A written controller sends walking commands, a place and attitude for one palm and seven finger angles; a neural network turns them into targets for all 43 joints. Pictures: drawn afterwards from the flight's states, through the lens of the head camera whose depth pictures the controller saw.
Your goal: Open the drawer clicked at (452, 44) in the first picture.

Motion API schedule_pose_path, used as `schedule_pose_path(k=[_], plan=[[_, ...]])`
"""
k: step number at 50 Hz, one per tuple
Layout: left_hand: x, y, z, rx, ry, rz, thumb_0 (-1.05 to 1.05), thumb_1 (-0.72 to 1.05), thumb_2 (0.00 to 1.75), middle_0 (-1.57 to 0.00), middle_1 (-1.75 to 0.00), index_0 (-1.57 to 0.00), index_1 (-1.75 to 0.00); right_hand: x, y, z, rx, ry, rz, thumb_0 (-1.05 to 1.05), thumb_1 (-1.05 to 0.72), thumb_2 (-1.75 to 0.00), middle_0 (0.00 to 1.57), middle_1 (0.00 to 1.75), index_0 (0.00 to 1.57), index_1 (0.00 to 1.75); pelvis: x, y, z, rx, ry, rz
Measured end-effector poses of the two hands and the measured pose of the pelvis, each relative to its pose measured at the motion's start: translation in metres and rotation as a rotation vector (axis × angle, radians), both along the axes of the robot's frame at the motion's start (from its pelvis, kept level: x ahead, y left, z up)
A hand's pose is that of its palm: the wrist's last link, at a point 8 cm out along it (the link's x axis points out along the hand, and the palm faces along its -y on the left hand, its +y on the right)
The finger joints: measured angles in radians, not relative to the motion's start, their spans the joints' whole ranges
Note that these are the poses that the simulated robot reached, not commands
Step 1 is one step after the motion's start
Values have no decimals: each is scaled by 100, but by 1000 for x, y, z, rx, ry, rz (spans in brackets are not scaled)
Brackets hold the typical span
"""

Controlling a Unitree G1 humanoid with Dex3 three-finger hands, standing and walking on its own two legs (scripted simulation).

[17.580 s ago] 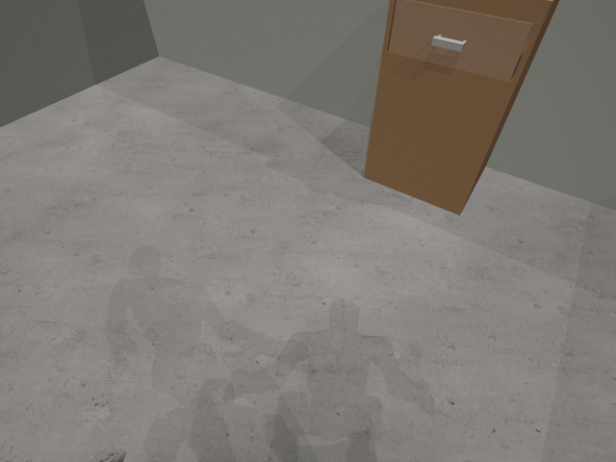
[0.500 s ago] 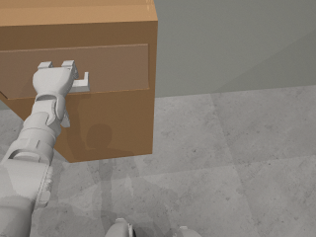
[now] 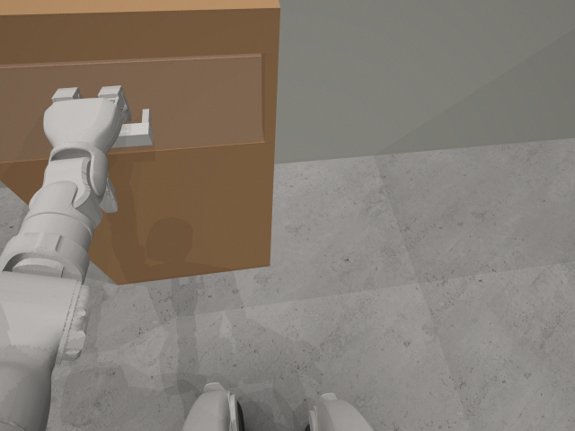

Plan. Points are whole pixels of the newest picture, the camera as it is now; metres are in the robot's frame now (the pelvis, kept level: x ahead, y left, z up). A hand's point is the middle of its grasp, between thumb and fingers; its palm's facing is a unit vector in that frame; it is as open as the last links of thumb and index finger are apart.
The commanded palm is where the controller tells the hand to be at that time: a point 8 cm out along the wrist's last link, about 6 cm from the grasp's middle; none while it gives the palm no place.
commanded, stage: lift the fingers back up to retry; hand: left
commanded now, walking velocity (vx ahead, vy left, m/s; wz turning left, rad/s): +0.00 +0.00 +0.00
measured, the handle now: (115, 126) +0.57 +0.23 +0.04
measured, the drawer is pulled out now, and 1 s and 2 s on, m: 0.00 0.00 0.00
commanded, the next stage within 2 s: re-aim the fingers above the handle in 0.84 s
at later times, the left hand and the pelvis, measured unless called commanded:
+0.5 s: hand (99, 140) +0.52 +0.24 +0.06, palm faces -0.06 -0.05 -1.00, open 13.9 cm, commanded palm +0.51 +0.23 +0.14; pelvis +0.02 +0.01 +0.02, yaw +0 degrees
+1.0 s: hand (84, 135) +0.50 +0.24 +0.09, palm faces -0.08 -0.06 -1.00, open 13.8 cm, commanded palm +0.49 +0.24 +0.16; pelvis +0.05 -0.01 +0.04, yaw +1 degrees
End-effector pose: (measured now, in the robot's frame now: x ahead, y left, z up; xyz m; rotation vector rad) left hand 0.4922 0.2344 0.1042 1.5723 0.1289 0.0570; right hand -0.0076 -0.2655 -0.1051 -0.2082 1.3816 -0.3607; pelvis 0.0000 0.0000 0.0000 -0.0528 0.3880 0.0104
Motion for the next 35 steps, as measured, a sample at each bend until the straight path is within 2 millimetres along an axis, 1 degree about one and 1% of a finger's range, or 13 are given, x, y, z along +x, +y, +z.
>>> schedule_pose_path(k=[11,17,22,26,29,35], plan=[[0,1,2,-23,9,0,0,-49,30,-27,-132,-31,-120,1,4,2,-2,-5,-6,1,-90,-90,20,30,20,30,-1,3,3,-2,-7,-2],[-1,2,5,-37,27,-1,0,-49,30,-29,-127,-31,-120,3,7,9,1,1,-13,1,-90,-90,20,30,20,30,6,5,11,0,-22,-3],[3,2,9,-46,25,-6,0,-49,30,-30,-124,-31,-120,7,7,15,1,11,-13,1,-90,-90,20,30,20,30,13,5,18,1,-30,1],[9,2,18,-52,7,-8,0,-49,30,-31,-122,-32,-120,13,6,19,1,17,-16,1,-90,-90,20,30,20,30,20,5,22,3,-35,1],[11,2,22,-50,19,-6,0,-49,30,-31,-121,-35,-122,19,5,21,6,17,-17,1,-90,-90,20,30,20,30,26,5,26,5,-41,1],[11,3,32,-65,25,-5,0,-49,30,-32,-120,-37,-122,36,1,25,17,-5,-17,1,-90,-90,20,30,20,30,37,2,33,12,-63,-2]])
